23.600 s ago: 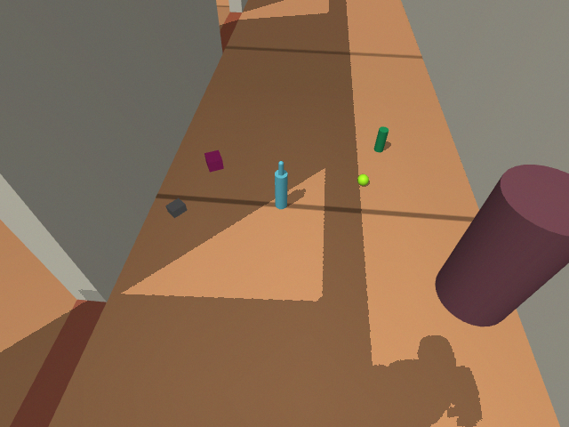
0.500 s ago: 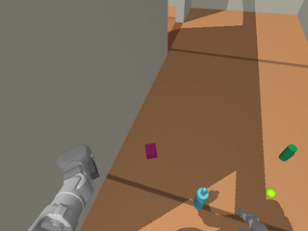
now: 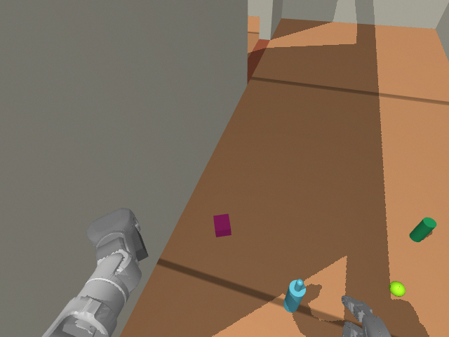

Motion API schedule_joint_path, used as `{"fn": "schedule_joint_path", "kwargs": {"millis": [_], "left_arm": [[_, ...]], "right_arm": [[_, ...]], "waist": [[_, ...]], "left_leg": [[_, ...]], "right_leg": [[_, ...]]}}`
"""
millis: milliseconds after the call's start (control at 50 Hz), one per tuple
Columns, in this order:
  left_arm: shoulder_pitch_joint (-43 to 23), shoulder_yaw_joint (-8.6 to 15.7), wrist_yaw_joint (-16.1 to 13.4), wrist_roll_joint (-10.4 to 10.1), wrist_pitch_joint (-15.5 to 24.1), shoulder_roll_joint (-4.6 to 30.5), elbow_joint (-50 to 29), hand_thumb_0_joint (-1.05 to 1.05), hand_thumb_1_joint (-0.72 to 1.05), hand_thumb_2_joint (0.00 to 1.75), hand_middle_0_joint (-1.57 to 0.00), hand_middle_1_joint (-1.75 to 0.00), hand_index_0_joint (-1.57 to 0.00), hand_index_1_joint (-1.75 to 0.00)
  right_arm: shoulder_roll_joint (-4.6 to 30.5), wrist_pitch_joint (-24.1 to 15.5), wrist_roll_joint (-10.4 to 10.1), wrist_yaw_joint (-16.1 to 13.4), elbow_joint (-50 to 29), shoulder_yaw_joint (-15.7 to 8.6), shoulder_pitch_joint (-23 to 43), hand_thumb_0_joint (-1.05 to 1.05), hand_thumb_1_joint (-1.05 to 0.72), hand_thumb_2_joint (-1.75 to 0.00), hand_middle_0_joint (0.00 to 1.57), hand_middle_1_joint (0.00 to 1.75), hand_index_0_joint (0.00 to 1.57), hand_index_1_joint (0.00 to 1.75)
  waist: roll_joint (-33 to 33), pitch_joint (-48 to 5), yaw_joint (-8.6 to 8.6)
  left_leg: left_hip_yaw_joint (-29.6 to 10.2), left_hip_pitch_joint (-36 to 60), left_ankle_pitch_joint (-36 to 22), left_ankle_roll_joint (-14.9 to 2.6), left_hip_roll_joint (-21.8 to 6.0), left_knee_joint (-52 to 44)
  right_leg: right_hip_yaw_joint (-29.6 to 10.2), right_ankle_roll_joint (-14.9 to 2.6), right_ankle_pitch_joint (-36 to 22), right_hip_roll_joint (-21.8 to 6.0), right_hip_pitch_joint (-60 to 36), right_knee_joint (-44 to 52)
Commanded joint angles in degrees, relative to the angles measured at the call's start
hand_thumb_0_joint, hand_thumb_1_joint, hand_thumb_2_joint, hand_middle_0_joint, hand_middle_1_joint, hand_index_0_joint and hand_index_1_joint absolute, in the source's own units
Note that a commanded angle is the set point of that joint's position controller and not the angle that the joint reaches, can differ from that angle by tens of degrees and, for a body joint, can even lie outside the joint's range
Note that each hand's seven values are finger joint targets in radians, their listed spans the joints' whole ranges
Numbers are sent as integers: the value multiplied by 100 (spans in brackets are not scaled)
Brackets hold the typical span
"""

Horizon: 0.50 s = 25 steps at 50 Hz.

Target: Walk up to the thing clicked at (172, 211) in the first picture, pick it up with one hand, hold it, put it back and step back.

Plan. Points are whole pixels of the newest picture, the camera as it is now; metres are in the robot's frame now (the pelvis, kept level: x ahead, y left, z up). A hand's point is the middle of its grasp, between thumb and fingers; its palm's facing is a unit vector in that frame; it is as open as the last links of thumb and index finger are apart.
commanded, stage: hold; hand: left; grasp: from above
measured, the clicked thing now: (126, 249) +0.31 +0.24 -0.07
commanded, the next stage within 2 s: crouch in 0.46 s
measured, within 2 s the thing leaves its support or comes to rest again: neither
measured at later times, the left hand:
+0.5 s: hand (118, 248) +0.30 +0.24 -0.04, palm faces -0.37 -0.23 -0.90, open 8.5 cm
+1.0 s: hand (130, 271) +0.29 +0.24 -0.14, palm faces -0.46 -0.17 -0.87, open 8.3 cm
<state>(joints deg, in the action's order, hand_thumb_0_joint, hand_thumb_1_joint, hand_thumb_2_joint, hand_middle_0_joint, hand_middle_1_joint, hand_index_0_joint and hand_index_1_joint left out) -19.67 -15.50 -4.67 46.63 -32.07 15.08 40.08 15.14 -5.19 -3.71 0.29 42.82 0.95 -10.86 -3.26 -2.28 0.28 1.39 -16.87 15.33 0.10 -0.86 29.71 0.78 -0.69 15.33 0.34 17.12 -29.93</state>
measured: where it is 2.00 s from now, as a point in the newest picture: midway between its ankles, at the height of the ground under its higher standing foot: outside the picture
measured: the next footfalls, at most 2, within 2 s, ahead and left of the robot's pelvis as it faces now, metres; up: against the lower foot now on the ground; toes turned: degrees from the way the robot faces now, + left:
none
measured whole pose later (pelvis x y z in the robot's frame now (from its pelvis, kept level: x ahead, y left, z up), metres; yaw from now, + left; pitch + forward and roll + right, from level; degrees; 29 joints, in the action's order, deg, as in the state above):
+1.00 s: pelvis -0.03 +0.01 -0.03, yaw +0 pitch +11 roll +0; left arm -29.4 -9.5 -15.8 51.1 -20.8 15.8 63.3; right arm 15.3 -6.8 -1.3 2.5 42.8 -0.5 -13.0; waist 0.7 -2.5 3.4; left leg 1.2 -37.4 19.9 -0.3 -1.2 46.1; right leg 0.8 -0.3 19.3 0.4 37.2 -45.2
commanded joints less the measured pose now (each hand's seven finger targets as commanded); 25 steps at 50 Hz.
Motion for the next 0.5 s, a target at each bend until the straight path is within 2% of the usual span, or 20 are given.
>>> {"fn": "schedule_joint_path", "kwargs": {"millis": [0, 20, 40, 60, 100, 120, 140, 160, 200, 240, 260, 280, 360, 400, 420, 440, 460, 480], "left_arm": [[-1903, 438, -150, 234, -1, 1167, -980, 0, 61, 33, -95, -46, -98, -43], [-1997, 412, -127, 215, 6, 1157, -1203, 0, 61, 37, -96, -47, -98, -44], [-1955, 352, -107, 223, -10, 1030, -1142, 0, 62, 36, -96, -47, -99, -44], [-2033, 402, -124, 235, -1, 1128, -1430, 0, 64, 37, -98, -46, -101, -44], [-1972, 394, -152, 261, 6, 1094, -1199, 0, 63, 36, -98, -45, -100, -43], [-1887, 387, -156, 317, 10, 1109, -1081, 0, 62, 37, -98, -45, -100, -43], [-2062, 480, -175, 333, 48, 1271, -1253, 0, 62, 36, -98, -44, -100, -42], [-2098, 463, -179, 343, 62, 1299, -1237, 0, 64, 37, -98, -46, -101, -43], [-2033, 353, -155, 308, 66, 1096, -1184, 0, 65, 37, -99, -46, -102, -44], [-2212, 456, -176, 319, 95, 1235, -1311, 0, 65, 38, -98, -51, -101, -47], [-1941, 389, -181, 308, 41, 1074, -1003, 0, 65, 39, -98, -51, -101, -47], [-1941, 289, -165, 274, 40, 946, -1142, 0, 66, 40, -99, -50, -102, -47], [-2023, 400, -162, 303, 57, 1130, -1035, 0, 62, 42, -97, -51, -100, -48], [-2285, 455, -201, 305, 82, 1231, -1251, 0, 64, 42, -97, -52, -100, -49], [-2015, 354, -209, 313, 39, 1046, -877, 0, 64, 42, -98, -52, -101, -49], [-2165, 312, -223, 278, 69, 969, -1031, 0, 64, 41, -98, -52, -101, -49], [-2194, 354, -244, 313, 82, 1065, -893, 0, 64, 42, -97, -54, -100, -50], [-1962, 357, -256, 321, 55, 1020, -688, 0, 64, 42, -97, -55, -100, -51]], "right_arm": [[674, -251, -26, -29, -804, -211, 367, 0, -89, -89, 20, 30, 20, 30], [652, -250, -30, -27, -844, -203, 441, 0, -89, -89, 20, 30, 20, 30], [653, -252, -26, -11, -842, -208, 412, 0, -89, -89, 20, 30, 20, 30], [643, -251, -19, -11, -860, -211, 446, 0, -89, -89, 20, 30, 20, 30], [665, -244, -30, -16, -843, -208, 408, 0, -89, -89, 20, 30, 20, 30], [648, -239, -13, -22, -861, -193, 406, 0, -89, -89, 20, 30, 20, 30], [681, -231, -9, -23, -852, -219, 382, 0, -89, -89, 20, 30, 20, 30], [675, -234, -26, -36, -857, -213, 390, 0, -89, -89, 20, 30, 20, 30], [641, -231, -21, -30, -865, -193, 431, 0, -89, -90, 20, 30, 20, 30], [667, -244, -30, -26, -834, -231, 381, 0, -89, -89, 20, 30, 20, 30], [661, -234, -32, -19, -855, -213, 397, 0, -89, -89, 20, 30, 20, 30], [660, -231, -25, -5, -854, -225, 407, 0, -89, -89, 20, 30, 20, 30], [702, -230, -18, 8, -809, -258, 322, 0, -89, -90, 20, 30, 20, 30], [695, -236, -28, 14, -811, -258, 298, 0, -89, -89, 20, 30, 20, 30], [686, -238, -11, 19, -783, -230, 313, 0, -89, -90, 20, 30, 20, 30], [698, -250, -9, 26, -781, -247, 294, 0, -89, -89, 20, 30, 20, 30], [713, -260, -24, 20, -769, -249, 301, 0, -89, -89, 20, 30, 20, 30], [692, -255, -20, 13, -785, -235, 314, 0, -89, -90, 20, 30, 20, 30]], "waist": [[326, -1398, -23], [220, -1474, -62], [265, -1481, 4], [171, -1630, -68], [247, -1523, 21], [330, -1369, 11], [245, -1478, 1], [234, -1466, -11], [286, -1337, -1], [129, -1545, -44], [205, -1447, -19], [217, -1419, -3], [218, -1561, -23], [114, -1656, -42], [203, -1405, 18], [196, -1453, 42], [175, -1412, 13], [257, -1228, -36]], "left_leg": [[-6, 524, -1338, -141, 205, -281], [-2, 566, -1361, -127, 210, -286], [-3, 587, -1391, -143, 207, -260], [-1, 674, -1435, -133, 212, -286], [-20, 651, -1466, -121, 186, -286], [-34, 564, -1442, -121, 186, -297], [-6, 622, -1421, -135, 196, -290], [-25, 615, -1397, -120, 182, -319], [-24, 556, -1251, -130, 194, -352], [-29, 635, -1355, -109, 173, -354], [-37, 634, -1405, -99, 166, -371], [-35, 658, -1423, -107, 161, -358], [-33, 718, -1760, -102, 159, -291], [-31, 762, -1719, -80, 144, -311], [-35, 669, -1611, -88, 141, -332], [-54, 719, -1577, -82, 117, -357], [-67, 674, -1545, -63, 100, -384], [-65, 561, -1445, -63, 118, -393]], "right_leg": [[-90, 70, -1373, 74, -583, 423], [-93, 73, -1383, 71, -583, 431], [-115, 75, -1444, 70, -597, 421], [-100, 72, -1481, 68, -688, 422], [-104, 60, -1496, 99, -611, 389], [-65, 62, -1459, 107, -596, 417], [-85, 58, -1473, 90, -618, 444], [-72, 48, -1405, 107, -598, 440], [-69, 52, -1283, 91, -587, 482], [-79, 28, -1323, 107, -617, 449], [-63, 26, -1353, 119, -611, 439], [-49, 27, -1377, 120, -589, 446], [-35, 37, -1687, 122, -690, 408], [-53, 15, -1632, 135, -701, 402], [-29, 10, -1529, 133, -617, 431], [-23, -7, -1475, 153, -574, 414], [-16, -19, -1393, 169, -535, 412], [2, -13, -1297, 155, -522, 463]]}}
